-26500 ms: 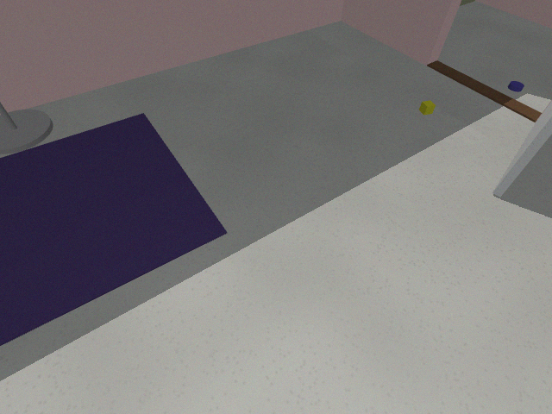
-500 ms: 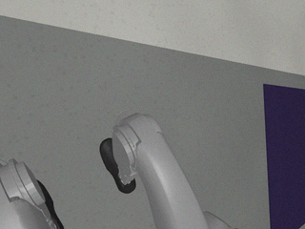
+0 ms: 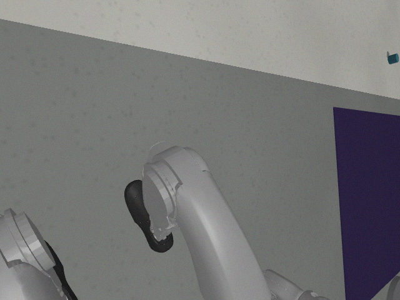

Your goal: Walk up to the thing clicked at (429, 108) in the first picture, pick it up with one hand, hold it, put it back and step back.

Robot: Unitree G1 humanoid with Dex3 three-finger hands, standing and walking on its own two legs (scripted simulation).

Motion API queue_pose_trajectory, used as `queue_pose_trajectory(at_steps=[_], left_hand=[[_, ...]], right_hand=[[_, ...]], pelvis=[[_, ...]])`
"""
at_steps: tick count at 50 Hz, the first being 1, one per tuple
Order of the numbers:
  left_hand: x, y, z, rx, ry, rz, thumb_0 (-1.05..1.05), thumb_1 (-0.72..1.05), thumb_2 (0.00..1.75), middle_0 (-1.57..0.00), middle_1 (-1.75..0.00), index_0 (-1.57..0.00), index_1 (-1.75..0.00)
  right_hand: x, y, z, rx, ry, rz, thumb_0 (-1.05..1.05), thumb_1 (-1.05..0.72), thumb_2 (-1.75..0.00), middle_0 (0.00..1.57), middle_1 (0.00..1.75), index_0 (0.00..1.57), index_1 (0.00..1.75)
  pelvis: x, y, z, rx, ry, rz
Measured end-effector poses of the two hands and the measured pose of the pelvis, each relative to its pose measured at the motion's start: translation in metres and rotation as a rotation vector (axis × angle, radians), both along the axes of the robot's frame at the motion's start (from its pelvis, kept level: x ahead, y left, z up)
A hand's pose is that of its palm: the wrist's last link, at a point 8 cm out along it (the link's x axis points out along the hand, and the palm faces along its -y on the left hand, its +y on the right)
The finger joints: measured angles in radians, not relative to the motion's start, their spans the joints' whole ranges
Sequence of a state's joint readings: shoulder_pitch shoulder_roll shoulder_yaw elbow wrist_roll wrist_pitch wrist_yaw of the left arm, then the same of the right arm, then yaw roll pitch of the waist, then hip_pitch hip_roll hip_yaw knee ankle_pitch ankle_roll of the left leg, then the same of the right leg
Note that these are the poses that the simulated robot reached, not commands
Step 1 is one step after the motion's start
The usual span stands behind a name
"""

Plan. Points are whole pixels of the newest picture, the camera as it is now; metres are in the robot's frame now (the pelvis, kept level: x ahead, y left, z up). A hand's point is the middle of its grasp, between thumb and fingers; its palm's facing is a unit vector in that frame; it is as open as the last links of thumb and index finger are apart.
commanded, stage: rest palm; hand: left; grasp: from above
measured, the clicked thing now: out of the picture +0.43 +0.38 -0.30
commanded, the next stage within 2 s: close in 0.02 s
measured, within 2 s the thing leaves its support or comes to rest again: leaves its support in 1.66 s
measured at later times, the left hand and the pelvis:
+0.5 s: hand out of the picture +0.42 +0.37 -0.27, palm faces -0.11 -0.42 -0.90, open 9.9 cm; pelvis +0.00 +0.00 +0.00, yaw +0 degrees
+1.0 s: hand out of the picture +0.42 +0.37 -0.26, palm faces -0.11 -0.41 -0.90, open 8.7 cm; pelvis +0.00 +0.00 +0.00, yaw +0 degrees
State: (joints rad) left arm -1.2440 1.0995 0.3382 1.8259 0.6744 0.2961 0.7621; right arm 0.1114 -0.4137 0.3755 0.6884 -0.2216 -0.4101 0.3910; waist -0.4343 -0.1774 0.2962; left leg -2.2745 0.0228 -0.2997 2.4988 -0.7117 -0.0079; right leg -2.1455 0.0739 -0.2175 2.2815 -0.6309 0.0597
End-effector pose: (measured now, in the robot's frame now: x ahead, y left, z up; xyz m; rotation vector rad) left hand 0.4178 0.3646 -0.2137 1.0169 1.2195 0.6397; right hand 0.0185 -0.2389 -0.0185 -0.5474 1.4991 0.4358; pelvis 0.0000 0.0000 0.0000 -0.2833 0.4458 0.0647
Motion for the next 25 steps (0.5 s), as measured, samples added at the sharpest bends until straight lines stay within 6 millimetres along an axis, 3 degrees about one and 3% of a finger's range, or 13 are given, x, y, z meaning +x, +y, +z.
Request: queue_pose_trajectory(at_steps=[9,25], left_hand=[[-0.0021,0.0016,-0.0028,0.007,-0.008,0.014,0.0,-0.23,0.78,-0.32,-0.82,-0.32,-0.83],[0.0001,0.0056,0.0029,0.019,-0.007,0.0,0.0,0.1,0.55,-0.56,-0.61,-0.58,-0.61]], right_hand=[[0.0003,-0.0002,0.0004,0.002,0.003,0.009,0.0,-0.92,-0.91,0.19,0.3,0.19,0.3],[0.0014,0.0,0.0026,-0.002,-0.007,0.0,0.0,-0.91,-0.9,0.19,0.3,0.19,0.3]], pelvis=[[-0.0006,-0.0003,-0.0004,0.0,-0.006,-0.002],[0.0,0.0004,0.0009,-0.003,-0.002,-0.001]])
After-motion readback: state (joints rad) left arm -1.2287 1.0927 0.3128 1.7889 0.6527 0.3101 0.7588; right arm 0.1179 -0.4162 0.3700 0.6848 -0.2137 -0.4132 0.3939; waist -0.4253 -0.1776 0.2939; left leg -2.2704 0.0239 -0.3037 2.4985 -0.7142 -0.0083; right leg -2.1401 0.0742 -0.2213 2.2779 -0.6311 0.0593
